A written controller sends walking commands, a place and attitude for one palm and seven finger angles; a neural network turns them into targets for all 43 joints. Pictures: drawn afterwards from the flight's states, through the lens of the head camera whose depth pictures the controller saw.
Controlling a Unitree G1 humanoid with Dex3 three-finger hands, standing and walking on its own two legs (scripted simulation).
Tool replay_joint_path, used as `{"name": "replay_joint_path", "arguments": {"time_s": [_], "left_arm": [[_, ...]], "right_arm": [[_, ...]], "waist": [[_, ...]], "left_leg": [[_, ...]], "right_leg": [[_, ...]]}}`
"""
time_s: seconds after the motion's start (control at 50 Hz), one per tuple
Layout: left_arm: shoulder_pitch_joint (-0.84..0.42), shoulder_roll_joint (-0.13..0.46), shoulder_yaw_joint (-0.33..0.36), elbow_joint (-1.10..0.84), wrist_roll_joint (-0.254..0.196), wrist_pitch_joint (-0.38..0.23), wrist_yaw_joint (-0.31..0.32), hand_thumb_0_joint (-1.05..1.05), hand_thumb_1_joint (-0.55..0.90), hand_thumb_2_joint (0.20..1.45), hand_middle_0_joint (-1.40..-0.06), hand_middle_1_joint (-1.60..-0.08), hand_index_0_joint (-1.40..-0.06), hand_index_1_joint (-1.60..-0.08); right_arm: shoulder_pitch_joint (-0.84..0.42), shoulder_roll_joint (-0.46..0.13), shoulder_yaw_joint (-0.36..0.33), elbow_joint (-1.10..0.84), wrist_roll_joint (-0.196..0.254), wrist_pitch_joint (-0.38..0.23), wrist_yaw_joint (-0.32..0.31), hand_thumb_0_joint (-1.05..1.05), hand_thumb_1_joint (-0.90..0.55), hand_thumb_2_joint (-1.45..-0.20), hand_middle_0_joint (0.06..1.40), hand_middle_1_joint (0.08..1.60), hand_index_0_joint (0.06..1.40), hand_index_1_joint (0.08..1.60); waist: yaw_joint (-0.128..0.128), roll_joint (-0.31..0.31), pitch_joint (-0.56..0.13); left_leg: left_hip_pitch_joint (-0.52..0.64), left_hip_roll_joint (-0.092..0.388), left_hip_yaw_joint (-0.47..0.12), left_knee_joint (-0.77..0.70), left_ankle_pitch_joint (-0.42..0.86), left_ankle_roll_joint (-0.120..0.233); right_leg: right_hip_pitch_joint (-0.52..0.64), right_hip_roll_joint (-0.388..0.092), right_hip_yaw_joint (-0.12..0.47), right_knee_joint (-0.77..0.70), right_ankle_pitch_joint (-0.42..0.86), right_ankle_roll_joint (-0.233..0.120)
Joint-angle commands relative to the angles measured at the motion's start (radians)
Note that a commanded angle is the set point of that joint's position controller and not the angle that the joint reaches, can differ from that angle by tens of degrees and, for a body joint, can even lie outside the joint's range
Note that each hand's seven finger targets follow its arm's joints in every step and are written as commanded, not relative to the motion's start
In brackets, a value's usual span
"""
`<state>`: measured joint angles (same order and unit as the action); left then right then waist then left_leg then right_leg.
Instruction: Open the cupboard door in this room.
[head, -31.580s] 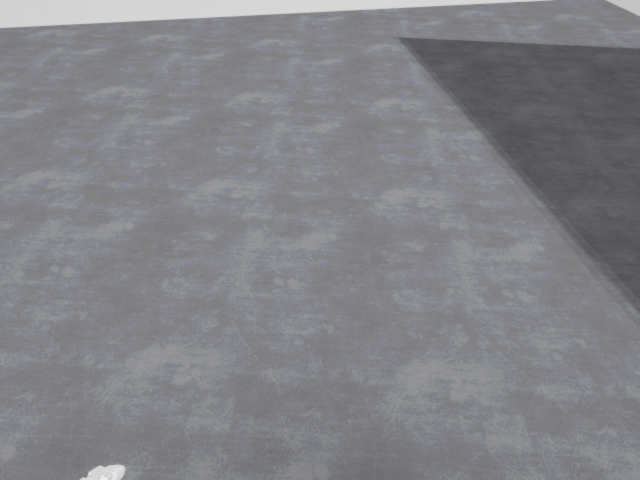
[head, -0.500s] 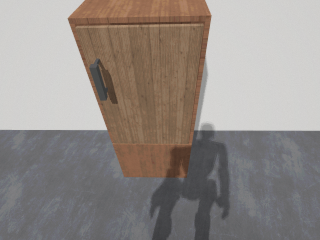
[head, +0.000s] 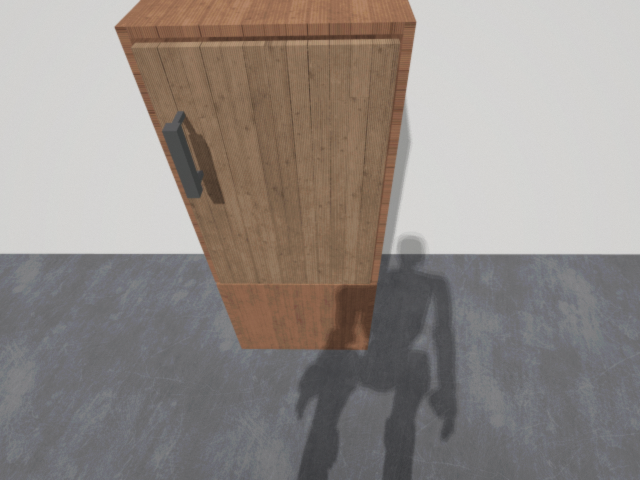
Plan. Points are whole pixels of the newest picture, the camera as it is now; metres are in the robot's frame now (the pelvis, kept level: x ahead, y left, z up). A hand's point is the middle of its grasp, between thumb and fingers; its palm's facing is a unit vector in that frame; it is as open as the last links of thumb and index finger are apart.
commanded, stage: shuffle to correct the standing spot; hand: left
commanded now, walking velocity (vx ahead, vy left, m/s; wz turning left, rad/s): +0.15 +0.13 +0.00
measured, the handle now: (187, 155) +0.59 +0.27 +0.08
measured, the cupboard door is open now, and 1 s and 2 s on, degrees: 0 0 0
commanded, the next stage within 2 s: come to a stop and stand still in 0.10 s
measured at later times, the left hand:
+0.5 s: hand out of the picture +0.07 +0.20 -0.18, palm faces +0.07 -0.97 -0.24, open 7.3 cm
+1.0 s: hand out of the picture +0.06 +0.21 -0.17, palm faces -0.01 -0.97 -0.23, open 7.4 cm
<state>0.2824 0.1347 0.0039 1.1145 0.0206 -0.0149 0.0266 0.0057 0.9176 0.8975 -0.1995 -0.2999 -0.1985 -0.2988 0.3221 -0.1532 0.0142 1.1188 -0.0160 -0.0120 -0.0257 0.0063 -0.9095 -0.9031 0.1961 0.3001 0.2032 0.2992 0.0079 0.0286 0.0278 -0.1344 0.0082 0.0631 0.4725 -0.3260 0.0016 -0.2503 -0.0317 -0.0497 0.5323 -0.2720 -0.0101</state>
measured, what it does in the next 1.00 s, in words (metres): stands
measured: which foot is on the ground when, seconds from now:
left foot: down 0.00-1.00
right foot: down 0.00-1.00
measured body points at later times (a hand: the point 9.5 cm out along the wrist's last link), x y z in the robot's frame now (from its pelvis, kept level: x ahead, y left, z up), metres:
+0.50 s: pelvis +0.05 +0.02 -0.01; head +0.08 +0.01 +0.44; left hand +0.07 +0.25 -0.16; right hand +0.05 -0.19 -0.17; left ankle +0.01 +0.13 -0.74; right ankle +0.03 -0.08 -0.74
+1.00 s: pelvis +0.02 +0.03 +0.00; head +0.02 +0.02 +0.45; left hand +0.06 +0.26 -0.15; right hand +0.07 -0.20 -0.15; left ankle +0.01 +0.13 -0.74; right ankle +0.02 -0.08 -0.74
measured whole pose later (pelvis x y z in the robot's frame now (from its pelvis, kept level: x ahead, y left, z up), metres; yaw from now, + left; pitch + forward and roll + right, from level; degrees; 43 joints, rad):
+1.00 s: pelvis +0.02 +0.03 +0.00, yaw -1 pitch -1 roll +0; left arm 0.26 0.17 -0.01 1.01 0.02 0.00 0.03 0.00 0.91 0.90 -0.20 -0.30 -0.20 -0.30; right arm 0.24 -0.18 0.00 1.00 -0.01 0.00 -0.02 0.01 -0.93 -0.90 0.20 0.30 0.20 0.30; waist 0.00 0.01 0.01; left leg -0.20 0.01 0.10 0.51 -0.29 0.02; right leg -0.23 -0.04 -0.07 0.53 -0.28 0.00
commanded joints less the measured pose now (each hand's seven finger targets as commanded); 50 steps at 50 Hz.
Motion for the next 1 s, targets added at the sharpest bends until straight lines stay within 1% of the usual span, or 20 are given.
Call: {"name": "replay_joint_path", "arguments": {"time_s": [0.0,0.08,0.12,0.16,0.22,0.26,0.3,0.32,0.34,0.38,0.4,0.44,0.48,0.64,0.66,0.68,0.72,0.78,0.86,0.98], "left_arm": [[0.092,0.162,0.047,-0.044,0.001,-0.009,0.000,0.000,0.900,0.900,-0.200,-0.300,-0.200,-0.300],[0.072,0.156,0.063,-0.064,0.001,-0.014,-0.001,0.000,0.900,0.900,-0.200,-0.300,-0.200,-0.300],[0.034,0.119,0.058,-0.081,0.004,-0.007,-0.005,0.000,0.900,0.900,-0.200,-0.300,-0.200,-0.300],[-0.008,0.064,0.043,-0.103,0.009,-0.011,-0.007,0.000,0.900,0.900,-0.200,-0.300,-0.200,-0.300],[-0.027,0.041,0.039,-0.105,0.000,-0.020,-0.010,0.000,0.900,0.900,-0.200,-0.300,-0.200,-0.300],[0.105,0.062,0.047,-0.058,-0.004,-0.027,-0.004,0.000,0.900,0.900,-0.200,-0.300,-0.200,-0.300],[0.195,0.146,0.053,-0.016,-0.010,-0.036,0.012,0.000,0.900,0.900,-0.200,-0.300,-0.200,-0.300],[0.194,0.160,0.055,-0.010,-0.011,-0.033,0.018,0.000,0.900,0.900,-0.200,-0.300,-0.200,-0.300],[0.163,0.151,0.050,-0.017,0.000,-0.027,0.024,0.000,0.900,0.900,-0.200,-0.300,-0.200,-0.300],[0.076,0.139,0.044,-0.055,0.008,-0.013,0.030,0.000,0.900,0.900,-0.200,-0.300,-0.200,-0.300],[0.028,0.138,0.046,-0.074,0.000,-0.006,0.032,0.000,0.900,0.900,-0.200,-0.300,-0.200,-0.300],[0.023,0.103,0.045,-0.111,-0.019,0.011,0.026,0.000,0.900,0.900,-0.200,-0.300,-0.200,-0.300],[0.003,0.087,0.042,-0.118,-0.007,0.023,0.028,0.000,0.900,0.900,-0.200,-0.300,-0.200,-0.300],[0.026,0.119,0.031,-0.107,-0.005,0.006,0.017,0.000,0.900,0.900,-0.200,-0.300,-0.200,-0.300],[0.093,0.165,0.035,-0.082,0.001,-0.004,0.052,0.000,0.900,0.900,-0.200,-0.300,-0.200,-0.300],[0.061,0.192,0.042,-0.137,0.001,-0.020,0.049,0.000,0.900,0.900,-0.200,-0.300,-0.200,-0.300],[0.028,0.197,0.034,-0.156,-0.002,-0.029,0.037,0.000,0.900,0.900,-0.200,-0.300,-0.200,-0.300],[-0.009,0.165,0.020,-0.169,-0.009,-0.014,0.027,0.000,0.900,0.900,-0.200,-0.300,-0.200,-0.300],[-0.010,0.149,0.007,-0.159,-0.006,0.001,0.014,0.000,0.900,0.900,-0.200,-0.300,-0.200,-0.300],[-0.001,0.158,0.005,-0.147,-0.007,0.000,0.004,0.000,0.900,0.900,-0.200,-0.300,-0.200,-0.300]], "right_arm": [[0.072,-0.053,-0.019,-0.045,-0.009,-0.003,0.008,0.000,-0.900,-0.900,0.200,0.300,0.200,0.300],[0.116,-0.042,-0.019,-0.038,-0.007,-0.021,0.008,0.000,-0.900,-0.900,0.200,0.300,0.200,0.300],[0.165,-0.073,-0.023,-0.021,-0.009,-0.031,0.006,0.000,-0.900,-0.900,0.200,0.300,0.200,0.300],[0.202,-0.127,-0.032,-0.018,-0.011,-0.035,-0.008,0.000,-0.900,-0.900,0.200,0.300,0.200,0.300],[0.161,-0.109,-0.028,-0.039,-0.012,-0.035,-0.016,0.000,-0.900,-0.900,0.200,0.300,0.200,0.300],[0.099,-0.104,-0.027,-0.060,0.004,-0.040,-0.024,0.000,-0.900,-0.900,0.200,0.300,0.200,0.300],[0.083,-0.065,-0.029,-0.077,0.017,-0.041,-0.026,0.000,-0.900,-0.900,0.200,0.300,0.200,0.300],[0.053,-0.036,-0.031,-0.079,0.019,-0.024,-0.023,0.000,-0.900,-0.900,0.200,0.300,0.200,0.300],[0.029,-0.027,-0.036,-0.085,0.020,-0.013,-0.022,0.000,-0.900,-0.900,0.200,0.300,0.200,0.300],[0.036,-0.009,-0.039,-0.079,0.022,-0.004,-0.018,0.000,-0.900,-0.900,0.200,0.300,0.200,0.300],[0.082,0.009,-0.040,-0.051,0.020,-0.006,-0.015,0.000,-0.900,-0.900,0.200,0.300,0.200,0.300],[0.089,-0.060,-0.048,-0.042,-0.001,-0.014,-0.019,0.000,-0.900,-0.900,0.200,0.300,0.200,0.300],[0.031,-0.092,-0.052,-0.058,0.001,-0.009,-0.021,0.000,-0.900,-0.900,0.200,0.300,0.200,0.300],[-0.016,-0.073,-0.045,-0.081,0.001,-0.008,-0.018,0.000,-0.900,-0.900,0.200,0.300,0.200,0.300],[-0.091,-0.161,-0.067,-0.151,0.019,-0.006,-0.007,0.000,-0.900,-0.900,0.200,0.300,0.200,0.300],[-0.041,-0.100,-0.059,-0.183,0.010,-0.005,0.005,0.000,-0.900,-0.900,0.200,0.300,0.200,0.300],[-0.049,-0.071,-0.049,-0.193,0.008,-0.001,0.012,0.000,-0.900,-0.900,0.200,0.300,0.200,0.300],[-0.037,-0.111,-0.049,-0.179,0.001,-0.004,0.007,0.000,-0.900,-0.900,0.200,0.300,0.200,0.300],[-0.061,-0.123,-0.035,-0.181,-0.001,0.000,0.009,0.000,-0.900,-0.900,0.200,0.300,0.200,0.300],[-0.039,-0.130,-0.028,-0.153,-0.006,-0.006,0.011,0.000,-0.900,-0.900,0.200,0.300,0.200,0.300]], "waist": [[0.009,-0.153,0.101],[-0.013,-0.111,0.069],[-0.028,0.068,0.078],[-0.036,0.219,0.080],[-0.016,0.114,0.090],[0.045,0.020,-0.004],[0.043,-0.105,-0.049],[0.046,-0.225,-0.027],[0.041,-0.259,-0.003],[0.001,-0.200,-0.001],[-0.030,-0.148,-0.019],[-0.006,0.050,-0.048],[0.006,0.103,-0.003],[-0.005,-0.059,-0.057],[0.013,-0.116,-0.061],[-0.016,-0.123,-0.129],[-0.017,-0.109,-0.143],[-0.026,0.055,-0.060],[-0.017,-0.047,0.064],[-0.014,-0.036,0.074]], "left_leg": [[-0.187,0.008,0.000,0.056,-0.085,0.023],[-0.091,0.017,-0.001,0.004,-0.011,0.024],[-0.030,0.086,-0.085,-0.076,0.134,0.054],[0.061,0.224,-0.225,-0.133,0.427,0.150],[0.076,0.231,-0.185,-0.052,0.749,0.183],[-0.026,0.139,-0.084,0.087,0.817,0.098],[-0.190,0.032,-0.019,0.198,0.316,0.017],[-0.231,0.018,-0.012,0.266,-0.067,-0.003],[-0.258,0.025,-0.029,0.296,-0.228,-0.006],[-0.203,0.034,-0.034,0.152,-0.170,-0.007],[-0.112,0.033,-0.011,-0.026,0.027,-0.011],[0.033,0.168,-0.114,-0.062,0.663,0.046],[-0.019,0.219,-0.137,-0.064,0.796,0.102],[0.004,0.116,-0.048,-0.048,0.395,0.028],[-0.053,0.139,-0.013,0.163,0.472,-0.003],[-0.149,0.069,-0.021,0.146,0.118,0.002],[-0.136,0.035,-0.004,0.064,-0.017,0.003],[-0.047,0.112,-0.075,0.000,0.330,0.033],[-0.136,0.103,-0.087,-0.068,0.097,0.041],[-0.150,0.092,-0.094,-0.132,-0.033,0.041]], "right_leg": [[0.012,-0.173,0.270,-0.243,-0.279,-0.115],[-0.028,-0.172,0.220,-0.166,-0.101,-0.123],[-0.072,-0.062,0.074,0.011,-0.053,-0.075],[-0.194,0.026,-0.068,0.216,-0.161,-0.036],[-0.174,-0.003,-0.048,0.169,-0.205,-0.041],[0.105,-0.032,0.019,0.017,0.217,-0.055],[0.271,-0.247,0.195,-0.003,0.858,-0.153],[0.261,-0.304,0.219,-0.038,1.022,-0.200],[0.230,-0.326,0.222,-0.042,1.066,-0.226],[0.166,-0.276,0.146,-0.014,0.958,-0.197],[0.140,-0.223,0.095,0.043,0.833,-0.147],[0.005,-0.085,0.024,0.081,0.346,-0.022],[0.013,-0.038,-0.004,0.089,0.076,0.005],[0.056,-0.111,0.082,-0.050,0.381,-0.035],[0.069,-0.148,0.125,-0.060,0.730,-0.007],[0.180,-0.202,0.169,-0.032,0.779,-0.059],[0.184,-0.214,0.161,-0.024,0.688,-0.097],[0.039,-0.097,0.070,-0.012,0.320,-0.041],[-0.010,-0.066,0.082,-0.106,0.035,-0.027],[-0.022,-0.066,0.092,-0.151,-0.077,-0.027]]}}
